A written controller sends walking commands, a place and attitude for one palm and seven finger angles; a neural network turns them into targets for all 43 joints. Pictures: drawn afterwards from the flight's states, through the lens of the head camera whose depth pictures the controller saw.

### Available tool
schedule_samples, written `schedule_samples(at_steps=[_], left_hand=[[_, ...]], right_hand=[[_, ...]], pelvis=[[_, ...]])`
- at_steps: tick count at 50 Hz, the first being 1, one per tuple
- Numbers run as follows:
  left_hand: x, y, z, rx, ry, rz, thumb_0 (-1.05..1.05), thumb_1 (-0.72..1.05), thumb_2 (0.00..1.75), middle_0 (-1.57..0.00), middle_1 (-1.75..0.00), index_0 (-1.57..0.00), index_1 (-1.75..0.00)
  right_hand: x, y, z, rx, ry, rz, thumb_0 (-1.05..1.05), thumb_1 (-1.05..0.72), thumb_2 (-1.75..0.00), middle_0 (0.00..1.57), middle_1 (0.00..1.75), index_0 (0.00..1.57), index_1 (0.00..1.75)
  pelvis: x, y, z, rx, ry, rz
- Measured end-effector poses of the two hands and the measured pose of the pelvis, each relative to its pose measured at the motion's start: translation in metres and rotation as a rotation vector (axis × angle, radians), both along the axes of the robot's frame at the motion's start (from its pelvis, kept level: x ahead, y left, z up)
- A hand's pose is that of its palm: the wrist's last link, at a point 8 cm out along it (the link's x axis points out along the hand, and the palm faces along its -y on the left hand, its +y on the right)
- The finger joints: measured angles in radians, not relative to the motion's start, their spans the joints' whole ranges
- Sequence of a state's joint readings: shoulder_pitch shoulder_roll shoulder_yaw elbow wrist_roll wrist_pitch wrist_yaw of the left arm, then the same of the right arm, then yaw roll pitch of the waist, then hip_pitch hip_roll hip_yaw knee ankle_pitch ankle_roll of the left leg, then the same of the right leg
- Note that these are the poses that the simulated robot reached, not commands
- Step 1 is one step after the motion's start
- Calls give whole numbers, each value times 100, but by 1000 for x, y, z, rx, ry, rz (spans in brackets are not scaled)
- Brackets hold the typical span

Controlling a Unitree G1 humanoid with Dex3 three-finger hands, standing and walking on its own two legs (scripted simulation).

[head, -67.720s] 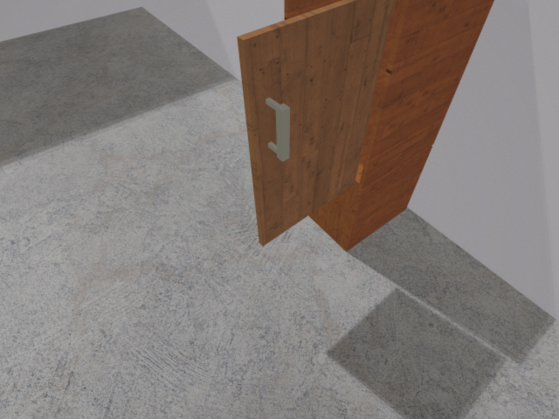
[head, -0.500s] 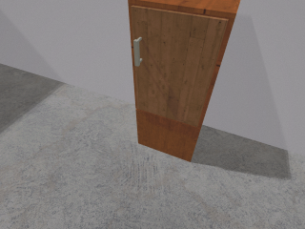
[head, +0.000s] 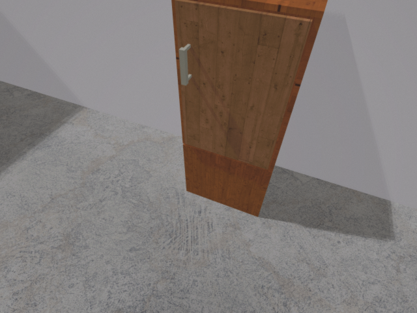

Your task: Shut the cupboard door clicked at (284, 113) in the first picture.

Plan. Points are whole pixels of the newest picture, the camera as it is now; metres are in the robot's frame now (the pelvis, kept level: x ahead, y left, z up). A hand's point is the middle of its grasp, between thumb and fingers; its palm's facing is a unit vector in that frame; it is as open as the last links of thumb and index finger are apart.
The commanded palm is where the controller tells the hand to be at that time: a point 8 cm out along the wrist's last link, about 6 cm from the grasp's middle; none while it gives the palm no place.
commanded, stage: look to check the result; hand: left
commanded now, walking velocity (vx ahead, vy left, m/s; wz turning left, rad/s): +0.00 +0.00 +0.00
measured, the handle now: (186, 64) +0.85 +0.12 +0.06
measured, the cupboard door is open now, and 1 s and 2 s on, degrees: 0 0 0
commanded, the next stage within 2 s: stand and wait in 0.30 s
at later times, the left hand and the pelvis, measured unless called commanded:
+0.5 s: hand out of the picture -0.03 +0.15 -0.18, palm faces +0.04 -0.99 -0.16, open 7.3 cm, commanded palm none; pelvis +0.01 +0.00 +0.00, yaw +0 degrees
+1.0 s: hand out of the picture -0.02 +0.15 -0.17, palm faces +0.04 -0.98 -0.17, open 7.3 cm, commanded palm none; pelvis +0.02 -0.01 +0.00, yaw +0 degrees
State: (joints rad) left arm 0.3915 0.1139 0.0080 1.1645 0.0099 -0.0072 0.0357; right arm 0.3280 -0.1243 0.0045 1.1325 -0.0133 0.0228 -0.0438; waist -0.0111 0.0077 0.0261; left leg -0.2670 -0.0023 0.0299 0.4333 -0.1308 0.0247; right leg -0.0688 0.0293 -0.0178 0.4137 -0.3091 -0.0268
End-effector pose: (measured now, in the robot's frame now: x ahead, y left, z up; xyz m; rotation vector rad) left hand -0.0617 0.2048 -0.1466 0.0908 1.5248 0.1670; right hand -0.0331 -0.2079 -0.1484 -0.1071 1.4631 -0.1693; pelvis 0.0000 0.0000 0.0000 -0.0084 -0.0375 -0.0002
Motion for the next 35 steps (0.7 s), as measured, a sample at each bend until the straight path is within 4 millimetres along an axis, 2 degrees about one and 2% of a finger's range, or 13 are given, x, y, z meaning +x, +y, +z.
schedule_samples(at_steps=[7,17,35], left_hand=[[2,0,1,3,4,-1,0,91,90,-20,-30,-20,-30],[20,-2,0,2,-34,-10,0,91,90,-20,-30,-20,-30],[35,-1,1,10,-41,-22,0,91,90,-20,-30,-20,-30]], right_hand=[[12,-3,0,-4,-20,9,1,-91,-90,20,30,20,30],[28,-8,1,-11,-47,20,1,-91,-90,20,30,20,30],[28,-11,1,-10,-26,13,1,-91,-90,20,30,20,30]], pelvis=[[3,-1,0,2,-2,-2],[8,-2,1,4,-3,-3],[15,-5,2,7,0,-8]])
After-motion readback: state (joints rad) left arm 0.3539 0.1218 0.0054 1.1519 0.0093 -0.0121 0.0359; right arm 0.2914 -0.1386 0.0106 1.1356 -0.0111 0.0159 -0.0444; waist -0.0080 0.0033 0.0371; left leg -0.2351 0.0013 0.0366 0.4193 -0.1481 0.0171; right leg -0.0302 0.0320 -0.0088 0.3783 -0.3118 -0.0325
